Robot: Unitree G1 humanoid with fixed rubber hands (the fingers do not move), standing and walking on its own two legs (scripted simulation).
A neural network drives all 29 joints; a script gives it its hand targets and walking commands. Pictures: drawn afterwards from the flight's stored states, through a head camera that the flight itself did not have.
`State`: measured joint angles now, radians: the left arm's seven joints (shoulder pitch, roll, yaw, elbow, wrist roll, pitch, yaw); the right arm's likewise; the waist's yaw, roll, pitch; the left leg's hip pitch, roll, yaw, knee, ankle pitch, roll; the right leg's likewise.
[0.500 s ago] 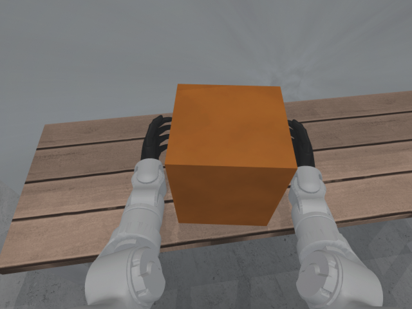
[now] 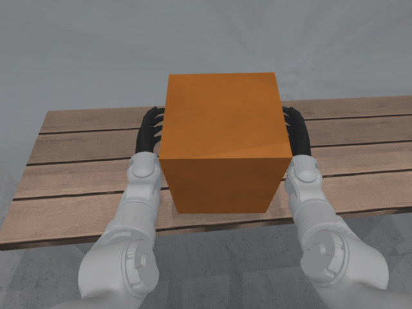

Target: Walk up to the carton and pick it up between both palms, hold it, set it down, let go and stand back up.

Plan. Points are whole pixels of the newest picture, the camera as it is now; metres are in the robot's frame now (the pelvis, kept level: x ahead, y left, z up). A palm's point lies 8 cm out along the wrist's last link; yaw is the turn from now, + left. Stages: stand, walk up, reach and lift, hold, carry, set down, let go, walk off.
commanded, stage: reach and lift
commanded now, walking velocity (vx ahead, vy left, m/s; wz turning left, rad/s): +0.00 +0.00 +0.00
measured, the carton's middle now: (221, 149) +0.45 -0.02 +0.03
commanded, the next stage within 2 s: none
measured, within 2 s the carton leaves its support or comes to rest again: neither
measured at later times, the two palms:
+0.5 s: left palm (140, 138) +0.42 +0.15 +0.10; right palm (297, 144) +0.41 -0.16 +0.10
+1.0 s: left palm (135, 123) +0.39 +0.14 +0.17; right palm (320, 134) +0.37 -0.16 +0.17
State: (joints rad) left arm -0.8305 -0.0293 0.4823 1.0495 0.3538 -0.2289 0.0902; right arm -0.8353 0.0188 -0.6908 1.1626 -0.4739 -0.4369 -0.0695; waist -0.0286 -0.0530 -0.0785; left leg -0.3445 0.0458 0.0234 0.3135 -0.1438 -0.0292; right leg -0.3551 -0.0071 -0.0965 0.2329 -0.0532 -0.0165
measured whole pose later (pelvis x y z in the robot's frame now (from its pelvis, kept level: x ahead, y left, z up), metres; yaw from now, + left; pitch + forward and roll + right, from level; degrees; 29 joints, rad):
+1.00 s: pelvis -0.02 +0.01 +0.00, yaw +0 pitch -5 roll +0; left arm -0.85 -0.01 0.36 0.70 0.31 0.38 0.07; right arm -0.86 -0.03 -0.35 0.98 -0.08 0.06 -0.09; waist -0.07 -0.07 0.01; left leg -0.07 0.03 0.04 0.32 -0.16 -0.01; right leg -0.10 -0.02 -0.08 0.26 -0.08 0.00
